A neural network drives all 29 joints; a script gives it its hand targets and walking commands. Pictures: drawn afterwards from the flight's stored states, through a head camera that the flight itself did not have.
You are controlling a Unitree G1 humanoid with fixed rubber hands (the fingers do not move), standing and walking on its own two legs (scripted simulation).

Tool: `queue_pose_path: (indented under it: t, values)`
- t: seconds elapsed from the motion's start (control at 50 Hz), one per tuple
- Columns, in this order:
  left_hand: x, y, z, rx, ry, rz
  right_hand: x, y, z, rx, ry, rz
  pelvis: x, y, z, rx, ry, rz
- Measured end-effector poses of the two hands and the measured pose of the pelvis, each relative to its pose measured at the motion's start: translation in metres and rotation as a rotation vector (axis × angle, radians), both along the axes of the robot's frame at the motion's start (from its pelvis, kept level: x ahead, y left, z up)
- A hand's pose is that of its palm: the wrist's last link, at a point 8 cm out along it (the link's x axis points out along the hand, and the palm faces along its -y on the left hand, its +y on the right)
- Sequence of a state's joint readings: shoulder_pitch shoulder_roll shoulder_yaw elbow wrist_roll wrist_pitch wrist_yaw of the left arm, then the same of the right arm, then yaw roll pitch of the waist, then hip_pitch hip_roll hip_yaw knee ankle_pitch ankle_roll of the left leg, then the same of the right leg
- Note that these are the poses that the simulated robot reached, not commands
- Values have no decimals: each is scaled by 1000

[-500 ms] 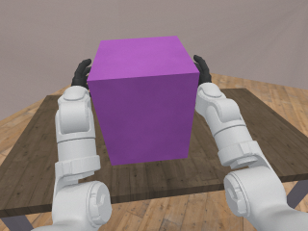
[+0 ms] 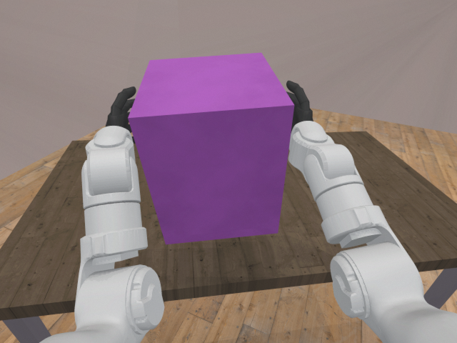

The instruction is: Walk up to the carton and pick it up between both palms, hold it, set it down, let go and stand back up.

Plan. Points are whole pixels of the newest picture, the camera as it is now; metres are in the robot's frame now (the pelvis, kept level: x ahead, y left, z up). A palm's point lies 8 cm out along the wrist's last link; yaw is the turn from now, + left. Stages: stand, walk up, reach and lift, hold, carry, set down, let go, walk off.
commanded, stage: hold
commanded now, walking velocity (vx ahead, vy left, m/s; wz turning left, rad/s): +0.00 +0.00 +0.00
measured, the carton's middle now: (214, 147) +0.39 +0.01 +0.23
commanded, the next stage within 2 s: none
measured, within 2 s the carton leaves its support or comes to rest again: neither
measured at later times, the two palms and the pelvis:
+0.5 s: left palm (121, 136) +0.36 +0.16 +0.27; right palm (299, 129) +0.37 -0.14 +0.27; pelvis +0.01 +0.00 +0.00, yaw +0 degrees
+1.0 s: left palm (120, 135) +0.36 +0.16 +0.27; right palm (299, 127) +0.36 -0.13 +0.28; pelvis +0.00 +0.00 +0.00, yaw +0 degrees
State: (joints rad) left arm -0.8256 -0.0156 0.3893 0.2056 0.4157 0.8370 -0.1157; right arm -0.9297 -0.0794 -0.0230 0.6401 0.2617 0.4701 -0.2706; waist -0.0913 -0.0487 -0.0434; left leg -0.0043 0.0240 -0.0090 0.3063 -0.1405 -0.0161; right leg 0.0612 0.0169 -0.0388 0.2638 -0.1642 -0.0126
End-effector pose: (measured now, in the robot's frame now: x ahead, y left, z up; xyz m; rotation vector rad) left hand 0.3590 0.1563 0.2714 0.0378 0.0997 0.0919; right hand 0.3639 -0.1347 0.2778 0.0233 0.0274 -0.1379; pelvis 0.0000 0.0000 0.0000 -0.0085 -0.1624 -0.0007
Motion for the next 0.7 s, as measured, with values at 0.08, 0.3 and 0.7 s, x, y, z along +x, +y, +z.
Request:
queue_pose_path:
  t: [0.08,0.3,0.7]
  values:
    - [1,0,-1,0,2,0,1,0,-1,-4,2,0,1,0,0,0,0,0]
    - [3,0,-5,-4,1,-4,2,0,-3,-5,1,-3,4,1,0,-2,-4,0]
    - [2,-2,-5,-4,2,-2,1,-1,-3,0,2,-2,4,1,0,-1,-7,-1]
